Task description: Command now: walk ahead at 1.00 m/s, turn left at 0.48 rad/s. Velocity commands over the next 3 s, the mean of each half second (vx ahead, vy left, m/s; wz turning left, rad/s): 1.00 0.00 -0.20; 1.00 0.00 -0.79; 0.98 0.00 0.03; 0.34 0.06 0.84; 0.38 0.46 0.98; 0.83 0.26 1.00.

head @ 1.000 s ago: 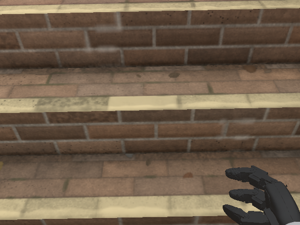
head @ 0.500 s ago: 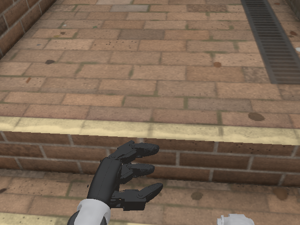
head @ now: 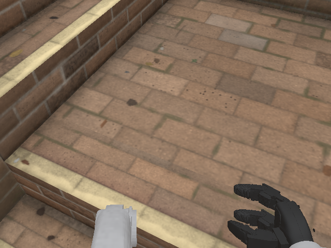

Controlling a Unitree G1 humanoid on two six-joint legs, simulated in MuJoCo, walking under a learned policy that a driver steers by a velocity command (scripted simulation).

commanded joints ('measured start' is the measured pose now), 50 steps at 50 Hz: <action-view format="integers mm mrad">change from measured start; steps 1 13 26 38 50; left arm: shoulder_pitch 81 -555 -977 -163 -98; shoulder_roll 135 -185 -148 -117 116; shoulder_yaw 28 -66 -118 -18 46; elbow -16 -398 -533 -139 -215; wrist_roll -29 -38 -102 -21 -80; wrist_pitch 13 -143 20 16 -36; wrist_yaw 25 -103 -126 -104 -31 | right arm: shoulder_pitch -226 531 751 160 -26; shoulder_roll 53 54 -37 -4 -179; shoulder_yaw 57 -38 25 -26 -40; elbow -169 489 640 91 -7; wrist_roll -2 -97 -80 -74 -21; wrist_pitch -3 -96 -103 -206 -158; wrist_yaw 26 67 -56 10 -26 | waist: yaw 11 -93 -89 -86 -50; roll -46 -58 133 -2 -60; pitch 107 -44 138 115 17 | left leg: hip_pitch -20 1321 1036 237 872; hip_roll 109 96 152 -120 -15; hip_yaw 100 -219 220 -91 120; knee -291 -1637 -2187 188 -1512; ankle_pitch -26 83 136 -46 154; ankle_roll -22 -75 -47 107 -87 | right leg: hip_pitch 81 -1090 -1335 -401 -264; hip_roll -197 155 138 102 135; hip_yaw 132 659 177 1100 660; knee -384 1831 1633 12 -198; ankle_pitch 170 296 295 -225 335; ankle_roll -221 -342 -189 -381 -328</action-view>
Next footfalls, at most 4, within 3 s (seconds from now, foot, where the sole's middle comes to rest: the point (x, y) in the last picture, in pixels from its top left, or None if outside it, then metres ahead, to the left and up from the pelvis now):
0.10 left None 0.28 0.17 -0.56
0.64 right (190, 200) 0.50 -0.02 -0.35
1.10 left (177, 104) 0.90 0.02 -0.35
1.52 right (286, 76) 1.08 -0.43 -0.35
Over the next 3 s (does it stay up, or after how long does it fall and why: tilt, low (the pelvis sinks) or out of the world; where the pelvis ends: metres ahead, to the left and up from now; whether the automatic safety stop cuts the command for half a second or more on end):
stays up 1.38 0.08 0.42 its command is cut before an obstacle after 1.4 s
